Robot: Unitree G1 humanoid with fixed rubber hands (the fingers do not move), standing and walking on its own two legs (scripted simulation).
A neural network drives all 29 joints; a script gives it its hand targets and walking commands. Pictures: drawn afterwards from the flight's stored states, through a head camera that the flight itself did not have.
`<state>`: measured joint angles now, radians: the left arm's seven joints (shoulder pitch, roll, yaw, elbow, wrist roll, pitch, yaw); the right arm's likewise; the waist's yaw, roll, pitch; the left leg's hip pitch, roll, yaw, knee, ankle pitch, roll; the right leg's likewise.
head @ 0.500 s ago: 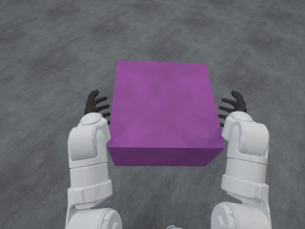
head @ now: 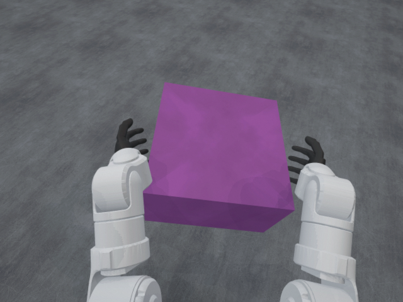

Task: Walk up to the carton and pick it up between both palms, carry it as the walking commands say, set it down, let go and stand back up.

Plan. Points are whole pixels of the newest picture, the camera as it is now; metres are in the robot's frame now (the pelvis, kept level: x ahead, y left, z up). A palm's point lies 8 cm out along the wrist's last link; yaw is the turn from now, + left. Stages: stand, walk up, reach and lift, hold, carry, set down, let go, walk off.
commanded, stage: carry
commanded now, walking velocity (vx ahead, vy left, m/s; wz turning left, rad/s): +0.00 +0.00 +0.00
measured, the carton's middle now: (214, 157) +0.43 +0.03 +0.03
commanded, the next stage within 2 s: none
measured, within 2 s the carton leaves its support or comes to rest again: neither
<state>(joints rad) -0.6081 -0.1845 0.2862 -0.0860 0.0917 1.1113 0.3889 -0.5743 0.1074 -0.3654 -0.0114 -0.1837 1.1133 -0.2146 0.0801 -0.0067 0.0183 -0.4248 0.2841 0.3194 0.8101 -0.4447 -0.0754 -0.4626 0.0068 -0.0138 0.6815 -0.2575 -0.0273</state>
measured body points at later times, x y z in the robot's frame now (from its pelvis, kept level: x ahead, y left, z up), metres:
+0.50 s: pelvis -0.05 -0.01 +0.01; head -0.03 +0.00 +0.46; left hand +0.31 +0.13 +0.13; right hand +0.29 -0.22 +0.13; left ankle -0.01 +0.08 -0.71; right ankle +0.03 -0.12 -0.71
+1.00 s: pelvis -0.07 -0.01 +0.01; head -0.07 -0.01 +0.46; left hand +0.28 +0.12 +0.14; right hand +0.25 -0.22 +0.12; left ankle -0.01 +0.08 -0.71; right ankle +0.01 -0.13 -0.71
